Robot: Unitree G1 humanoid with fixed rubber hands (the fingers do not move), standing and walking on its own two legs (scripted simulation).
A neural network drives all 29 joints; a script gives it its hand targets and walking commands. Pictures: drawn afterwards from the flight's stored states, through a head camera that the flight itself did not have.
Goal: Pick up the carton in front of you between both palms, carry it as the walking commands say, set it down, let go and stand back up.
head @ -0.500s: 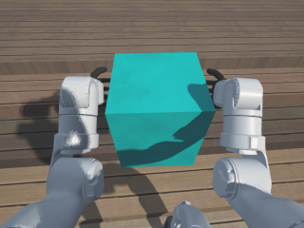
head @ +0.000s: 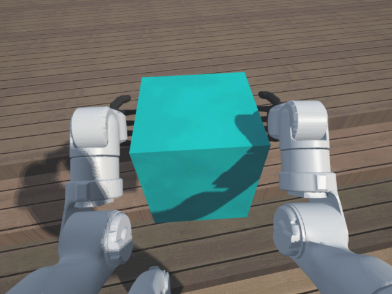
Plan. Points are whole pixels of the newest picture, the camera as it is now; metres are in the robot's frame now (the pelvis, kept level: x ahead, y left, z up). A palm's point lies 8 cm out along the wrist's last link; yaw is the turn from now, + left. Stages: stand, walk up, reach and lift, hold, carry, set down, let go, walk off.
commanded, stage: carry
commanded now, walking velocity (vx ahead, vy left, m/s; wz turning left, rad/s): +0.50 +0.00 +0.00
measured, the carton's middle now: (197, 151) +0.38 +0.00 +0.11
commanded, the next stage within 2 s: none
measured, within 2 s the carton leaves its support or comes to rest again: neither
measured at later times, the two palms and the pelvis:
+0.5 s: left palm (126, 17) +0.65 +0.15 +0.29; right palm (251, 11) +0.64 -0.14 +0.30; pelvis +0.27 +0.00 +0.09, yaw +0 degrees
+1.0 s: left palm out of the picture +0.92 +0.17 +0.39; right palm out of the picture +0.94 -0.13 +0.39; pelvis +0.56 +0.02 +0.20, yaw +0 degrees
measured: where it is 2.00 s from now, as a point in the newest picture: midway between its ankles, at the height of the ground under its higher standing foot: (186, 106)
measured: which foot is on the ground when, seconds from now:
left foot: down 0.00-0.56, up 0.58-1.00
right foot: down 0.00-0.02, up 0.04-0.50, down 0.52-1.00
